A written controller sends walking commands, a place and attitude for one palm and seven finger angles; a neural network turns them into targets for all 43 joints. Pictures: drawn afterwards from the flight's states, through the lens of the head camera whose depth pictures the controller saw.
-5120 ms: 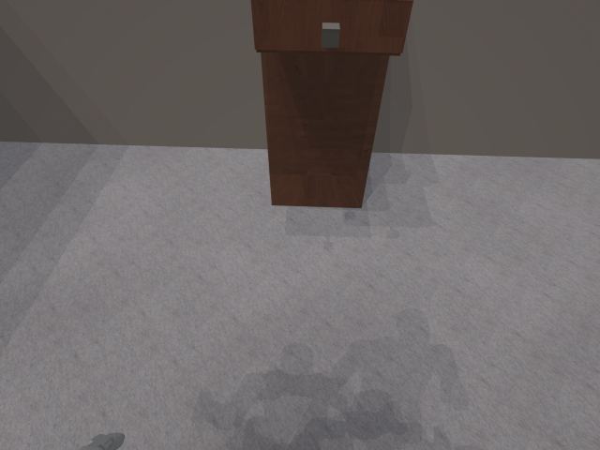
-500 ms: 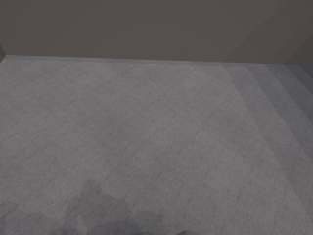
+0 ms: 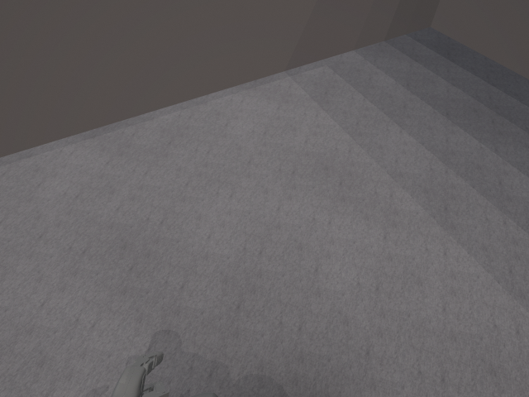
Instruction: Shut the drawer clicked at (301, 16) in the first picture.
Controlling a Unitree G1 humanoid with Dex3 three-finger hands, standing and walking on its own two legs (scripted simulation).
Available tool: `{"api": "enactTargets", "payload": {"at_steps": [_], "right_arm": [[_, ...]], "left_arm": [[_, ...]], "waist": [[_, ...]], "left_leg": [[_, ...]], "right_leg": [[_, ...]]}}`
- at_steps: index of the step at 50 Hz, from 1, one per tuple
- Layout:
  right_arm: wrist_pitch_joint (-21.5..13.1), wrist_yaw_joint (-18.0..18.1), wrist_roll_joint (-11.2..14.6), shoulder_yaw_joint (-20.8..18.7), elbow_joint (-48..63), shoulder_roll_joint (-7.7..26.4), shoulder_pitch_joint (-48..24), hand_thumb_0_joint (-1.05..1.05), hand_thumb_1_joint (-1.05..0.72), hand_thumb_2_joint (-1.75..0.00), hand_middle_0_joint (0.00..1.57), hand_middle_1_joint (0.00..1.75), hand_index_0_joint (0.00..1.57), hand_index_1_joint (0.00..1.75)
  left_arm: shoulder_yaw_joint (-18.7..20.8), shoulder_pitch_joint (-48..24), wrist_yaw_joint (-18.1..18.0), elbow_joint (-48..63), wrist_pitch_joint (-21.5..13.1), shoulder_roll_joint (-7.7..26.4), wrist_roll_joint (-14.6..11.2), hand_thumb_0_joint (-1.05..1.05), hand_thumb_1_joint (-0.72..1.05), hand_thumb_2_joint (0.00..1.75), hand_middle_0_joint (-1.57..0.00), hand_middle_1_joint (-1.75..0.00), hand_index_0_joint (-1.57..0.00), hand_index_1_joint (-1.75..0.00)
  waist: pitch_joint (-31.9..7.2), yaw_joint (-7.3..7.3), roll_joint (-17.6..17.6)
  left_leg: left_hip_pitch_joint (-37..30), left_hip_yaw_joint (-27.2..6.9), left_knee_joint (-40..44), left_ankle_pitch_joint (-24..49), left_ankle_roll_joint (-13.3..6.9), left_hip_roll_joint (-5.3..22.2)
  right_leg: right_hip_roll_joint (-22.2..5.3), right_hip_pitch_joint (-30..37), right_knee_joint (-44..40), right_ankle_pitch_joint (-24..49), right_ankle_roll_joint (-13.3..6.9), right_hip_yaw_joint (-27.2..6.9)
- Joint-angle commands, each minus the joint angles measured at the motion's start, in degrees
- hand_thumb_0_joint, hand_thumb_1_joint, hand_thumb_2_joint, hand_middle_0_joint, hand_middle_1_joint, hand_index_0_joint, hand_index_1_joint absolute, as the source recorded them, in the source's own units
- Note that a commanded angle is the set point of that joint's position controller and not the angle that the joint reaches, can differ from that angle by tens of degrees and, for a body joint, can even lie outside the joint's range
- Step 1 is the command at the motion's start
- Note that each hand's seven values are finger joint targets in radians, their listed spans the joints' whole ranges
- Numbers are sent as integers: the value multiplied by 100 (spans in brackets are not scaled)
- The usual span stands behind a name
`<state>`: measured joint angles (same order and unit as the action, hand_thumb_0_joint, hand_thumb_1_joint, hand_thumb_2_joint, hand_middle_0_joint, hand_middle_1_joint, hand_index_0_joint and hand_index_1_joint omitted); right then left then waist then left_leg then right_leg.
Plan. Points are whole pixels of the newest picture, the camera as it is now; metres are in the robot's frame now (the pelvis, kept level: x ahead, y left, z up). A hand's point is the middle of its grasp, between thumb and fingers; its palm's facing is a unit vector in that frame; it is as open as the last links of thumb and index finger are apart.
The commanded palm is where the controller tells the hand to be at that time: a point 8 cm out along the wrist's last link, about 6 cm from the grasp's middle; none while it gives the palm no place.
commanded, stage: turn to face it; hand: left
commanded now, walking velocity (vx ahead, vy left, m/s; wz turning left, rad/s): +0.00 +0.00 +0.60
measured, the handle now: out of the picture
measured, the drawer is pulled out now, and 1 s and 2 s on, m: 0.28 0.28 0.28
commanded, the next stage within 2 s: none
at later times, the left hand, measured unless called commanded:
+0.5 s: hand out of the picture +0.02 +0.26 -0.16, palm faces +0.30 -0.92 -0.25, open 7.4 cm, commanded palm none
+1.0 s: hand out of the picture -0.03 +0.15 -0.13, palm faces +0.55 -0.78 -0.29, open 7.4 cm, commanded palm none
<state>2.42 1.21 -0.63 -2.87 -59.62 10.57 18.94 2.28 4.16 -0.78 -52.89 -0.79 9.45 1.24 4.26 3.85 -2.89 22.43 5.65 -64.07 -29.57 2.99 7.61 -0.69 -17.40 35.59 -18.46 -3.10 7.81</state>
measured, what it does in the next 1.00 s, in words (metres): steps on the spot, turning left: left foot, then right foot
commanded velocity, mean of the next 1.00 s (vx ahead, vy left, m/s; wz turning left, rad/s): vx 0.00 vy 0.00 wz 0.60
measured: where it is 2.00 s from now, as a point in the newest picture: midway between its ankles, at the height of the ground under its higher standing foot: outside the picture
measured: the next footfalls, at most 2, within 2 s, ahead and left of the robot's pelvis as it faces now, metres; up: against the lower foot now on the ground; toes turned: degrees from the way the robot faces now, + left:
left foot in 0.30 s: +0.06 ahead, +0.13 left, +0.00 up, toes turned +19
right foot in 0.82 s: +0.10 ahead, -0.12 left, +0.00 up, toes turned +26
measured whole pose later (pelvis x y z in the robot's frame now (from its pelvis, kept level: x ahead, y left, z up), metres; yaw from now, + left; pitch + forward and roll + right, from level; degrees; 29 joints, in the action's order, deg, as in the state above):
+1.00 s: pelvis +0.01 -0.06 +0.02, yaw +34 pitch +0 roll +2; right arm 4.3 -1.9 -1.7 -6.2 -52.7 16.1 12.4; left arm 2.0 13.0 -1.1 -51.2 1.2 9.4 1.2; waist 2.4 1.5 -2.6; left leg 32.5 -0.8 -66.3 -19.1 3.9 -0.1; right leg -4.7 -12.0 28.0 -15.7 -1.1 7.5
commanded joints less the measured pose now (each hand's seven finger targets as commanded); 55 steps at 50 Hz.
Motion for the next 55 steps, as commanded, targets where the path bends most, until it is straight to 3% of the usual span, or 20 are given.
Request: {"api": "enactTargets", "payload": {"at_steps": [1, 9, 13, 14, 15, 16, 17, 19, 21, 24, 34, 38, 39, 40, 41, 42, 43, 46, 50, 55], "right_arm": [[-50, -2, -3, 21, 142, 99, 416, 0, -90, -90, 20, 30, 20, 30], [-57, -120, -7, -90, 486, 190, -336, 0, -90, -90, 20, 30, 20, 30], [-86, -161, -51, -157, 580, 311, -94, 0, -90, -90, 20, 30, 20, 30], [-120, -171, -65, -225, 560, 549, 204, 0, -90, -90, 20, 30, 20, 30], [-186, -149, -113, -353, 629, 1151, 486, 0, -90, -90, 20, 30, 20, 30], [-170, -102, -99, -399, 582, 1397, 673, 0, -90, -90, 20, 30, 20, 30], [-181, -53, -104, -387, 569, 1322, 513, 0, -90, -90, 20, 30, 20, 30], [-231, -10, -89, -325, 794, 1082, -85, 0, -90, -90, 20, 30, 20, 30], [-280, 9, -75, -268, 883, 1038, -297, 0, -90, -90, 20, 30, 20, 30], [-288, -2, -44, -305, 927, 1145, -326, 0, -90, -90, 20, 30, 20, 30], [-123, -103, -80, -420, 1002, 1382, -443, 0, -90, -90, 20, 30, 20, 30], [-48, -142, -87, -489, 1183, 1422, -876, 0, -90, -90, 20, 30, 20, 30], [-28, -156, -55, -487, 1259, 1348, -1038, 0, -90, -90, 20, 30, 20, 30], [6, -182, -14, -452, 1328, 945, -946, 0, -90, -90, 20, 30, 20, 30], [-12, -173, -30, -393, 1467, 630, -907, 0, -90, -90, 20, 30, 20, 30], [6, -191, -101, -458, 1449, 1029, -1023, 0, -90, -90, 20, 30, 20, 30], [66, -245, -121, -470, 1343, 1038, -836, 0, -90, -90, 20, 30, 20, 30], [96, -307, -112, -421, 1053, 901, -580, 0, -90, -90, 20, 30, 20, 30], [94, -317, -62, -354, 1096, 778, -911, 0, -90, -90, 20, 30, 20, 30], [84, -311, -35, -265, 1221, 734, -1440, 0, -90, -90, 20, 30, 20, 30]], "left_arm": [[103, 321, -128, 92, -80, 775, -11, 0, 90, 90, -20, -30, -20, -30], [283, 582, -153, 33, 38, 971, 34, 0, 90, 90, -20, -30, -20, -30], [352, 531, -137, 142, 104, 977, -6, 0, 90, 90, -20, -30, -20, -30], [345, 541, -124, 176, 142, 863, -36, 0, 90, 90, -20, -30, -20, -30], [315, 638, -93, 373, 176, 529, -102, 0, 90, 90, -20, -30, -20, -30], [250, 292, -99, 598, 199, 526, -51, 0, 90, 90, -20, -30, -20, -30], [284, 159, -91, 562, 229, 586, -12, 0, 90, 90, -20, -30, -20, -30], [330, 144, -30, 466, 215, 628, 8, 0, 90, 90, -20, -30, -20, -30], [342, 363, 4, 327, 213, 692, 8, 0, 90, 90, -20, -30, -20, -30], [336, 502, 1, 278, 238, 719, -20, 0, 90, 90, -20, -30, -20, -30], [300, 318, -47, 539, 272, 818, -51, 0, 90, 90, -20, -30, -20, -30], [316, 1025, -73, 445, 218, 822, -102, 0, 90, 90, -20, -30, -20, -30], [357, 1378, -84, 385, 179, 962, -87, 0, 90, 90, -20, -30, -20, -30], [449, 1583, -126, 400, 112, 1373, 8, 0, 90, 90, -20, -30, -20, -30], [479, 1318, -147, 578, 116, 1895, 63, 0, 90, 90, -20, -30, -20, -30], [404, 860, -179, 749, 148, 1752, -12, 0, 90, 90, -20, -30, -20, -30], [369, 343, -172, 852, 99, 1443, -4, 0, 90, 90, -20, -30, -20, -30], [227, 181, -123, 843, 16, 1020, -24, 0, 90, 90, -20, -30, -20, -30], [238, 957, -130, 595, -7, 1119, -6, 0, 90, 90, -20, -30, -20, -30], [295, 1365, -120, 417, 30, 1327, 48, 0, 90, 90, -20, -30, -20, -30]], "waist": [[-488, -142, 954], [-246, -431, 1141], [-491, -241, 825], [-669, -75, 41], [-768, 14, -1728], [-854, 149, -1658], [-827, 64, -1005], [-786, -135, -723], [-907, -228, -330], [-1074, -249, -174], [-652, -149, -739], [-764, -450, -707], [-803, -641, -517], [-829, -731, 762], [-549, -710, 2352], [-348, -552, 1725], [-182, -241, 1388], [11, -81, 1285], [-319, -419, 1274], [-387, -661, 1364]], "left_leg": [[129, -325, 442, 444, 62, -34], [283, -3, 1522, 454, 75, -149], [-585, 222, 2871, 1549, -36, -298], [-1165, -290, 3554, 2442, -205, -52], [-1647, -2352, 4218, 4262, -919, 1298], [-1637, -3070, 4520, 4995, -1561, 1935], [-1463, -2781, 4599, 3993, -1585, 1748], [-1441, -2353, 4528, 3418, -1250, 1182], [-1567, -1866, 4480, 3755, -1079, 836], [-1743, -1708, 4463, 3866, -1123, 663], [-1028, -2596, 4662, 2242, -1257, 496], [-157, -2743, 4441, 1765, -1041, 195], [389, -2541, 4119, 1425, -821, -31], [1322, -1849, 2857, 532, -369, -707], [2044, -869, 1118, -209, 32, -1329], [1557, -1166, 260, -111, -89, -885], [1350, -1138, -183, 398, -102, -765], [1302, -751, -712, 1077, 85, -619], [1353, -515, -127, 980, 229, -559], [1023, -268, 895, 507, 226, -474]], "right_leg": [[-1562, 449, -1461, 3738, -506, -523], [-1935, 794, -1307, 3036, -580, -329], [-1809, 558, -522, 2240, -149, 109], [-1561, 128, 282, 1527, 124, 264], [-745, -1052, 1609, -808, 634, 502], [-434, -1468, 2782, -2196, 701, -136], [-551, -1548, 3271, -1721, 615, -592], [-596, -1880, 3517, -817, 670, -778], [-548, -1761, 3444, -355, 744, -812], [-479, -1565, 3013, -243, 830, -779], [-222, -892, 1399, -622, 821, -797], [27, 494, -109, -168, 676, -652], [-82, 1239, -976, 303, 628, -653], [-1158, 1881, -2108, -497, 294, -1707], [-2708, 1391, -2683, -1215, -271, -3472], [-2787, 235, -2733, -1345, -362, -3037], [-2354, -183, -2706, -1189, -263, -2426], [-1608, 132, -2078, 683, -86, -1169], [-1699, 1186, -1715, 1870, -191, -733], [-2034, 1490, -1531, 2591, -380, -595]]}}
